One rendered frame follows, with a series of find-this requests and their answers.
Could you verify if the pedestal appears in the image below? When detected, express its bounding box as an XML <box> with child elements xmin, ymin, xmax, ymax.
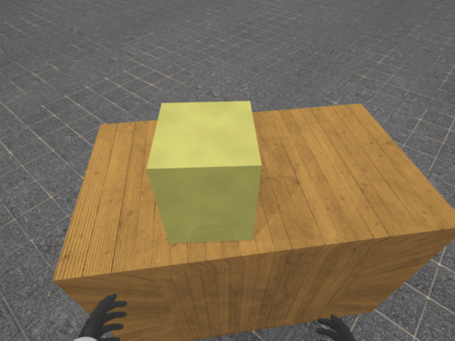
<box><xmin>53</xmin><ymin>104</ymin><xmax>455</xmax><ymax>341</ymax></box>

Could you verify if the left robot hand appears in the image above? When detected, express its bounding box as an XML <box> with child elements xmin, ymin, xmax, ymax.
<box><xmin>78</xmin><ymin>293</ymin><xmax>127</xmax><ymax>341</ymax></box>

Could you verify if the right robot hand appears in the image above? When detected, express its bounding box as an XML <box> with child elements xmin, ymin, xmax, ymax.
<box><xmin>316</xmin><ymin>315</ymin><xmax>356</xmax><ymax>341</ymax></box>

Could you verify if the carton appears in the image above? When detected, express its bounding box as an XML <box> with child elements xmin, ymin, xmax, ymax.
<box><xmin>146</xmin><ymin>101</ymin><xmax>262</xmax><ymax>243</ymax></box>

